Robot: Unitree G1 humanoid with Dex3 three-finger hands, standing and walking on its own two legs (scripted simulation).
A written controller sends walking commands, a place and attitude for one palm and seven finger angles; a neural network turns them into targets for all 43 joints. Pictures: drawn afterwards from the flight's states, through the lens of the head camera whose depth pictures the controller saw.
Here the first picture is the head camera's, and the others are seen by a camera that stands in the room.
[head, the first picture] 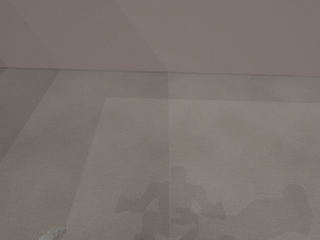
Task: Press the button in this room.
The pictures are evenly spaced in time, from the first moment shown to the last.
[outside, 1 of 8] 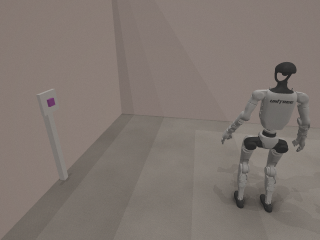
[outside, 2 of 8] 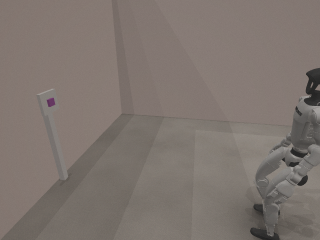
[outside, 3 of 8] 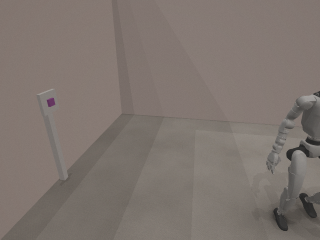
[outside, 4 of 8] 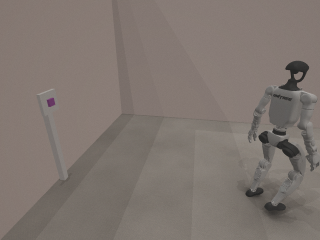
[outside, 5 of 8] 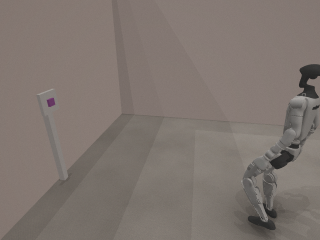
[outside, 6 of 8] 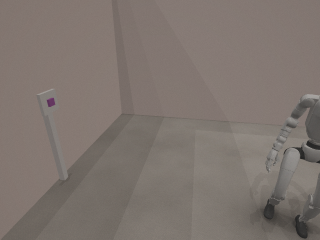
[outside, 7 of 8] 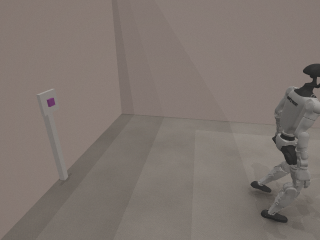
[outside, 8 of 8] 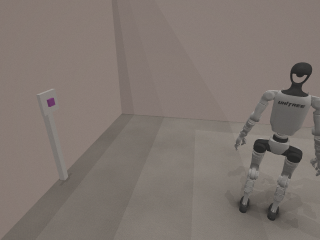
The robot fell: no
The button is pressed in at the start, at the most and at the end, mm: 0 0 0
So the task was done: no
